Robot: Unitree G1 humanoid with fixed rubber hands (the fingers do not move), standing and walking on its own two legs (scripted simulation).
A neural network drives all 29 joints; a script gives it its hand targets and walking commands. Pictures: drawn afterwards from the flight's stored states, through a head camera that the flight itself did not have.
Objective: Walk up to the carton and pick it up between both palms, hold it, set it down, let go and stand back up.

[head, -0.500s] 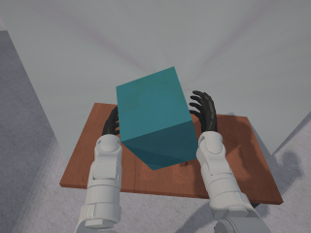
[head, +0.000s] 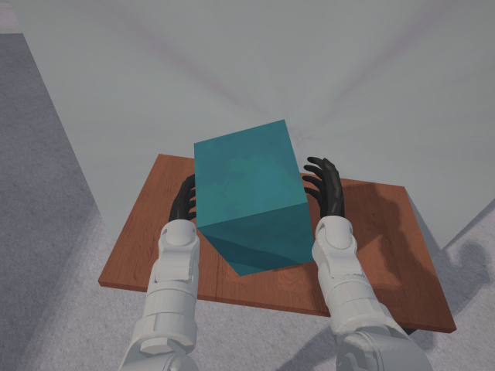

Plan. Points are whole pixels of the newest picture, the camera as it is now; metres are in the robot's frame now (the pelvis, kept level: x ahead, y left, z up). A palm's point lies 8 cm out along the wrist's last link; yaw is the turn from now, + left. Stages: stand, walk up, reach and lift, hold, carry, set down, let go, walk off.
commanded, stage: set down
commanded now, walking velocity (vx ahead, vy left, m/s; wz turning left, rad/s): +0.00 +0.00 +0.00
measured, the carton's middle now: (259, 206) +0.42 +0.01 +0.04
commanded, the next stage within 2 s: none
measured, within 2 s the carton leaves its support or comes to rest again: neither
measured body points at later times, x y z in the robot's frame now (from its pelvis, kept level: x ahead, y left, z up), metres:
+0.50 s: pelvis +0.02 +0.00 +0.00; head +0.09 +0.00 +0.44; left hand +0.40 +0.15 +0.02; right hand +0.45 -0.09 +0.05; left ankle +0.00 +0.15 -0.75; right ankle +0.02 -0.09 -0.75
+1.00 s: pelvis +0.01 -0.01 -0.01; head +0.10 -0.02 +0.44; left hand +0.40 +0.14 +0.00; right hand +0.45 -0.10 +0.02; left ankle +0.00 +0.15 -0.75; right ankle +0.02 -0.09 -0.75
